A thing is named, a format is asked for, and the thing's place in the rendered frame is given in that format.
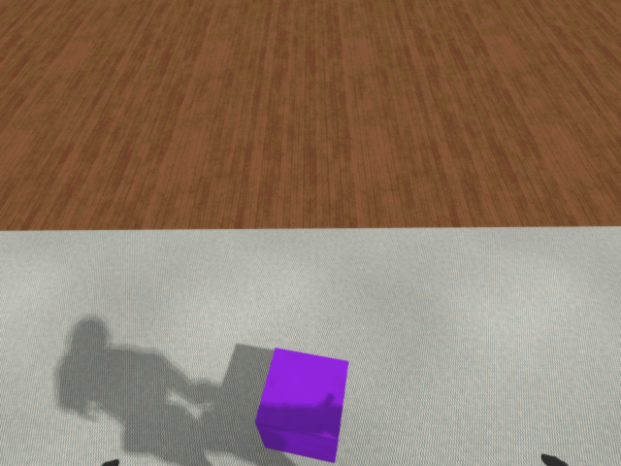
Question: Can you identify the carton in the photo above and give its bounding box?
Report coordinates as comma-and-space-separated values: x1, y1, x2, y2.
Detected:
255, 348, 348, 463

